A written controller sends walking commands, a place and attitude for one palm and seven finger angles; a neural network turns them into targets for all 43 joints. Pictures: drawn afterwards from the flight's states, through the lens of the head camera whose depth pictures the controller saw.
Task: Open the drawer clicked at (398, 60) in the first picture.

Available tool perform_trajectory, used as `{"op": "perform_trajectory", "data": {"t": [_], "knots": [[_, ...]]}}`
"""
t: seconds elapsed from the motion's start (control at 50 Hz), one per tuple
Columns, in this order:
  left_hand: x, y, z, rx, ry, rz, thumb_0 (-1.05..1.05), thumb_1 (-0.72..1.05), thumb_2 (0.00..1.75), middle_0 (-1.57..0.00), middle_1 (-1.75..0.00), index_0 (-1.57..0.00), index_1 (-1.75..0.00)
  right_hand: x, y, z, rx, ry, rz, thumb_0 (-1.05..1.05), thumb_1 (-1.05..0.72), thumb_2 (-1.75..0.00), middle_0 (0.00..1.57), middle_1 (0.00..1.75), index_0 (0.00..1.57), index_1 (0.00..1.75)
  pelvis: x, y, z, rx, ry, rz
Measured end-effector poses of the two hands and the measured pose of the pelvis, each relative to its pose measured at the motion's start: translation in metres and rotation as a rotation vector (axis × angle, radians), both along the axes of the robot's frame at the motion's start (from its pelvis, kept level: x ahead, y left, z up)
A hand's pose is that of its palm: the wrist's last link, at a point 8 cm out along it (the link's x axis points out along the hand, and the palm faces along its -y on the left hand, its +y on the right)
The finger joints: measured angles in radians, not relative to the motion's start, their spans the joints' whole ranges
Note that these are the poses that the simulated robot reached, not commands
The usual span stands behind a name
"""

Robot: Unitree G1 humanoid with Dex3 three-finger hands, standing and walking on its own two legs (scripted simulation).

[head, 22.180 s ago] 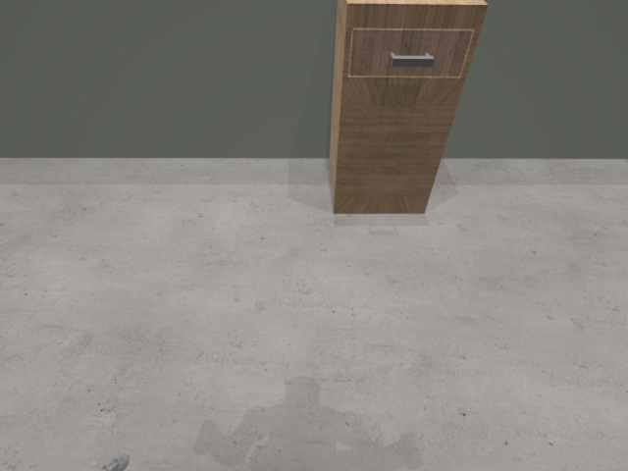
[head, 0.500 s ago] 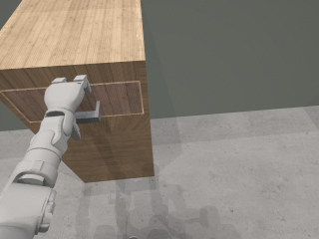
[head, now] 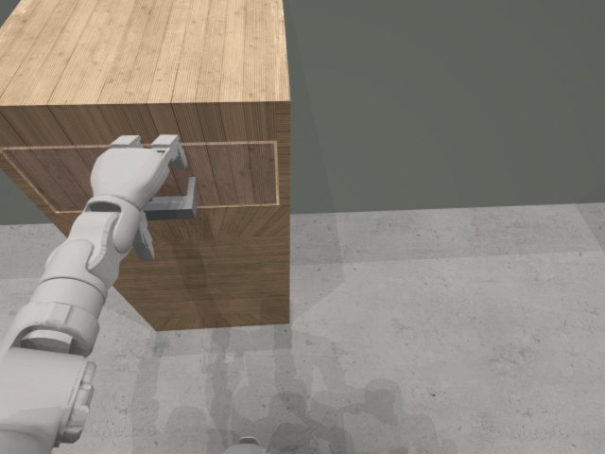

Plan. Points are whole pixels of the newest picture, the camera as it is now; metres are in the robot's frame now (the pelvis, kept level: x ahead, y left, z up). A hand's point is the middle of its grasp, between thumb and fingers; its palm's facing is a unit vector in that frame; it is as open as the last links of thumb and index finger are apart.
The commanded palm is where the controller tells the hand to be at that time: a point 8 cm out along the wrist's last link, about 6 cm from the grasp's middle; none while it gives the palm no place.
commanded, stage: move the hooked fingers above the handle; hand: left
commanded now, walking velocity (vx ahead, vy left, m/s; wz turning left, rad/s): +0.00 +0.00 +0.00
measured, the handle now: (153, 196) +0.49 +0.24 +0.00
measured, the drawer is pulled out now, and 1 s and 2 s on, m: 0.00 0.00 0.00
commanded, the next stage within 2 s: lower the fingers behind the handle in 0.98 s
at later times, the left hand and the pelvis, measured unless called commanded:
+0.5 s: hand (101, 192) +0.44 +0.27 +0.07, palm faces -0.08 -0.01 -1.00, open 13.6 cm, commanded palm +0.43 +0.26 +0.12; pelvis -0.01 +0.00 +0.01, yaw -2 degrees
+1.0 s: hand (150, 186) +0.46 +0.21 +0.07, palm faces +0.04 +0.00 -1.00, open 13.3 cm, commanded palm +0.43 +0.26 +0.13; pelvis -0.01 +0.01 +0.00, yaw -2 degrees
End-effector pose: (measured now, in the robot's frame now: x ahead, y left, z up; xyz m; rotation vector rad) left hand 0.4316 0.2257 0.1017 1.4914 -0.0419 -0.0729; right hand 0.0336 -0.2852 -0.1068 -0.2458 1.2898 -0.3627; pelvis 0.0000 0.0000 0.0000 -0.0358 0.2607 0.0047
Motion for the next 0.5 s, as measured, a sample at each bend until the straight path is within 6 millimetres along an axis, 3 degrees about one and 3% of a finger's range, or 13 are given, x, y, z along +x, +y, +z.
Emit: {"op": "perform_trajectory", "data": {"t": [0.16,0.32,0.4,0.5], "knots": [[0.002,-0.007,0.002,0.027,-0.068,0.065,0.00,-0.49,0.30,-0.48,-1.25,-0.36,-1.25,0.005,0.019,-0.013,0.067,-0.022,-0.003,0.00,-0.90,-0.90,0.20,0.30,0.20,0.30,-0.004,0.003,-0.001,0.002,0.004,-0.018],[0.004,-0.007,0.016,0.068,0.018,0.132,0.00,-0.49,0.30,-0.43,-1.23,-0.42,-1.26,0.005,0.035,-0.011,0.108,-0.085,-0.043,0.00,-0.90,-0.90,0.21,0.30,0.20,0.30,-0.010,0.000,0.006,0.010,-0.033,-0.039],[0.002,0.008,0.025,0.039,0.039,0.178,0.00,-0.49,0.30,-0.38,-1.22,-0.42,-1.24,-0.001,0.030,-0.007,0.094,-0.088,-0.055,0.00,-0.90,-0.90,0.21,0.30,0.20,0.30,-0.011,-0.003,0.008,0.013,-0.042,-0.044],[-0.006,0.045,0.026,0.076,0.070,0.250,0.00,-0.49,0.30,-0.34,-1.21,-0.37,-1.22,-0.013,0.016,-0.002,0.055,-0.055,-0.051,0.00,-0.90,-0.90,0.21,0.30,0.20,0.30,-0.009,-0.005,0.007,0.009,-0.035,-0.036]]}}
